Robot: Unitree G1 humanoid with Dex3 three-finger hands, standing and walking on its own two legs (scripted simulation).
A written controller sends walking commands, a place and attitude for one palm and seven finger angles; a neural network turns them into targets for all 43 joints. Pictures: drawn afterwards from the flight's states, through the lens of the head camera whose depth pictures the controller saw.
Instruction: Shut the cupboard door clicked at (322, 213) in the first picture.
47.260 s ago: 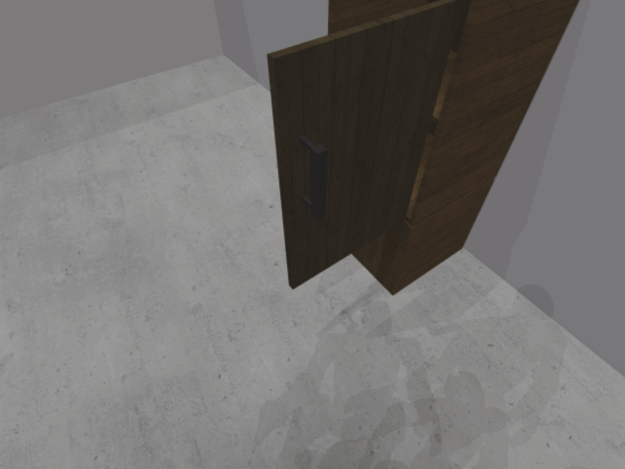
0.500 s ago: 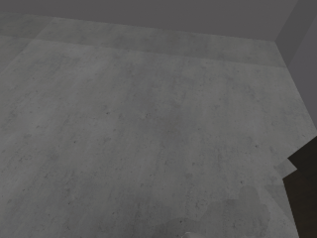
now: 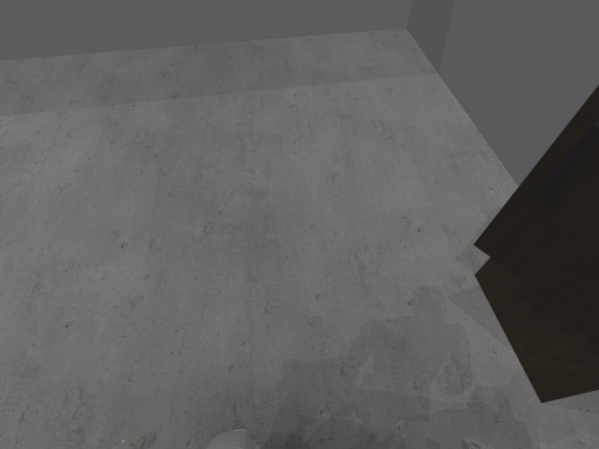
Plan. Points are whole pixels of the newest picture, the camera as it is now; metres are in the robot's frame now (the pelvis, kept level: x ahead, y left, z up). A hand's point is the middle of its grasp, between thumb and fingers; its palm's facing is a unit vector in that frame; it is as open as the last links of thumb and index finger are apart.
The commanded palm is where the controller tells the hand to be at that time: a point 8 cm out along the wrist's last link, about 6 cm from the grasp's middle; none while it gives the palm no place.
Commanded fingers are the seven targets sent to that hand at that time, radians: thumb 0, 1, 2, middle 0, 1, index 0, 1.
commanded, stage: turn to face it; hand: left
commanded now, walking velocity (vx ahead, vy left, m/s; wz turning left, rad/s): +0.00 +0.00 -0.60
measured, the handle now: (575, 156) +0.58 -0.44 +0.03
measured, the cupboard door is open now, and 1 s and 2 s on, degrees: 32 32 32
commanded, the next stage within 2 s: take the last steps up to it in 1.10 s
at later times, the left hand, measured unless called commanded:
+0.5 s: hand (205, 408) +0.18 +0.16 -0.15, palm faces -0.30 -0.91 -0.29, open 7.4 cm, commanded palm none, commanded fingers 0.00 0.90 0.90 -0.20 -0.30 -0.20 -0.30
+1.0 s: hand (242, 350) +0.27 +0.11 -0.15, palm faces -0.54 -0.81 -0.23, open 7.4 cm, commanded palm none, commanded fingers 0.00 0.90 0.90 -0.20 -0.30 -0.20 -0.30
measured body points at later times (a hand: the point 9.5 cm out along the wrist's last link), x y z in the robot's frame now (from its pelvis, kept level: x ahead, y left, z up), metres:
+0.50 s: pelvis +0.03 -0.01 +0.00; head +0.08 -0.05 +0.45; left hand +0.20 +0.20 -0.13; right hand +0.02 -0.29 -0.15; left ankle +0.04 +0.13 -0.66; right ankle -0.02 -0.11 -0.73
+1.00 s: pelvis +0.07 +0.00 +0.01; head +0.12 -0.03 +0.45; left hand +0.30 +0.16 -0.13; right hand -0.03 -0.25 -0.13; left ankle +0.12 +0.11 -0.73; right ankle -0.02 -0.10 -0.70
